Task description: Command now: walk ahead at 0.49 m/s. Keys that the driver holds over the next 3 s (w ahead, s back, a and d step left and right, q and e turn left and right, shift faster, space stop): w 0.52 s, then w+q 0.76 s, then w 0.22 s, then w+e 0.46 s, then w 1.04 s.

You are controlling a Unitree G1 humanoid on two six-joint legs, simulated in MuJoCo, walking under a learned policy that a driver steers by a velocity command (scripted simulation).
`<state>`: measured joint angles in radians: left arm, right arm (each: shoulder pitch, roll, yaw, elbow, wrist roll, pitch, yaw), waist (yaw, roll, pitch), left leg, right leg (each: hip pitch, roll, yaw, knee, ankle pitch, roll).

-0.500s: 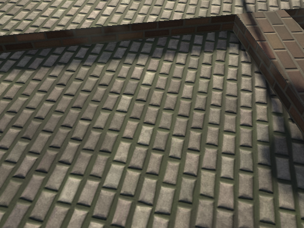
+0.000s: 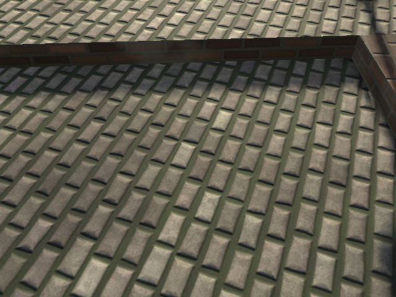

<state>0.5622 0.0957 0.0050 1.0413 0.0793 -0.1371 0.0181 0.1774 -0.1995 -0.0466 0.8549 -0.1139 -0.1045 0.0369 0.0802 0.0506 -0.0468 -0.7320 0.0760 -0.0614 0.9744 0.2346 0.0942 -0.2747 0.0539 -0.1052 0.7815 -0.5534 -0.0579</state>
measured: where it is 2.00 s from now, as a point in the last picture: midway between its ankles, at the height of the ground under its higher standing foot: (176, 177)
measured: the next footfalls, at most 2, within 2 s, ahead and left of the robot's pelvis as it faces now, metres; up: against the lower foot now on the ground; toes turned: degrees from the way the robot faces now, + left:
left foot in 0.20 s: +0.28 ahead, +0.11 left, -0.16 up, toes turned +2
right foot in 0.62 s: +0.52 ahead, -0.15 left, -0.16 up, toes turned +0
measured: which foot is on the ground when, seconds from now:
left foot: up 0.00-0.18, down 0.20-0.64, up 0.66-1.00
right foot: down 0.00-0.20, up 0.22-0.60, down 0.62-1.00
